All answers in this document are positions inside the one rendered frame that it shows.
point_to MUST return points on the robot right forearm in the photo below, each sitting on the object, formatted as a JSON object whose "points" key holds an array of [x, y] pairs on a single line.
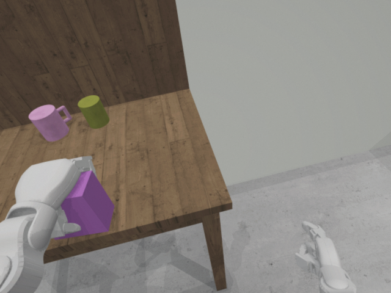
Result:
{"points": [[333, 279]]}

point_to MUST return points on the robot left forearm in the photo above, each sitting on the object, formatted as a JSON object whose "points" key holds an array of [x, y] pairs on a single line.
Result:
{"points": [[25, 235]]}

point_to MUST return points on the right robot hand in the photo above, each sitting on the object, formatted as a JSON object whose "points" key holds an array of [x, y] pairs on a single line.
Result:
{"points": [[322, 253]]}

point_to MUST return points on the sponge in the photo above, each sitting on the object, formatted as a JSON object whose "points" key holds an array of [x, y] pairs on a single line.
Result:
{"points": [[89, 206]]}

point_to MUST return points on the table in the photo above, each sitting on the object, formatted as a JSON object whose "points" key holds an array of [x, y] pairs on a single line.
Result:
{"points": [[153, 158]]}

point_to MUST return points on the left robot hand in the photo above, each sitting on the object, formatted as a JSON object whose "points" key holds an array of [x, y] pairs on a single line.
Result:
{"points": [[50, 183]]}

